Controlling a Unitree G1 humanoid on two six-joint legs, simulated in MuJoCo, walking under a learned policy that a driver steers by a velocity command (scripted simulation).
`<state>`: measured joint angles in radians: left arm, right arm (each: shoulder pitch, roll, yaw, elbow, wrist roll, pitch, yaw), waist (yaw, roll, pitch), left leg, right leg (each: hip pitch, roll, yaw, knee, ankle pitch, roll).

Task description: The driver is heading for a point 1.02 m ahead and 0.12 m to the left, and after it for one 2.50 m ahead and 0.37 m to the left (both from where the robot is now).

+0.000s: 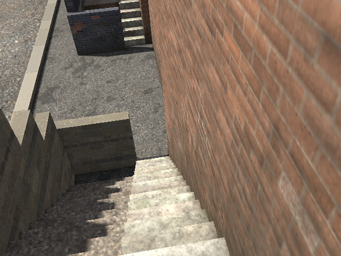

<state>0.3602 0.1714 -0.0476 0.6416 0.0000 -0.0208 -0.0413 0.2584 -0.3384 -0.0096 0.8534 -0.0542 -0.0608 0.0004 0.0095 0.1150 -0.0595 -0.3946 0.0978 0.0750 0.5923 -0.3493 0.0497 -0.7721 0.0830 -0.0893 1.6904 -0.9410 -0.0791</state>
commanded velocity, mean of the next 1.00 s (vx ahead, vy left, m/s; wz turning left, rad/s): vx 0.42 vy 0.00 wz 0.00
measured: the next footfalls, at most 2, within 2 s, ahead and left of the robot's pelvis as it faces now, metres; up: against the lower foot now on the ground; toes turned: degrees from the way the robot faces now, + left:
left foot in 0.32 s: +0.10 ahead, +0.13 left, -0.20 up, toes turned -6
right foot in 0.96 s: +0.42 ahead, +0.01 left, -0.41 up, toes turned +2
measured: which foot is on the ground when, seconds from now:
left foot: up 0.00-0.30, down 0.32-0.96, up 0.98-1.00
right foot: down 0.00-0.30, up 0.32-0.94, down 0.96-1.00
